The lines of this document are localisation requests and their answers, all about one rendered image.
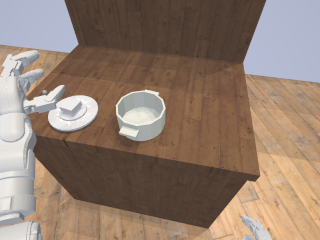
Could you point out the pot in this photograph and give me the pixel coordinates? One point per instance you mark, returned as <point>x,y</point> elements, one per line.
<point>141,115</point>

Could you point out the lid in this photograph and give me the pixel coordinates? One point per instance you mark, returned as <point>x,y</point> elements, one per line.
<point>67,122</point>

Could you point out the table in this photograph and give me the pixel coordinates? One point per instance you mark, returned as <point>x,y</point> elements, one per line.
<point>189,51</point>

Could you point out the robot left hand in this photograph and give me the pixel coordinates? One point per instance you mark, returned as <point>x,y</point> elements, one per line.
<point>14,85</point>

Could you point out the robot left upper arm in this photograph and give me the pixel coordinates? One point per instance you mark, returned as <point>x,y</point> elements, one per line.
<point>28,230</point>

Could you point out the robot left forearm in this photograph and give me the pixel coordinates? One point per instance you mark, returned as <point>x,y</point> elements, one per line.
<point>17,168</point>

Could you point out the robot right hand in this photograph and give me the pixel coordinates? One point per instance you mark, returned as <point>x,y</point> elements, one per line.
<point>256,228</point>

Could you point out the knob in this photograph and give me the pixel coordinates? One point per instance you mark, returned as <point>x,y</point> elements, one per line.
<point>70,106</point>

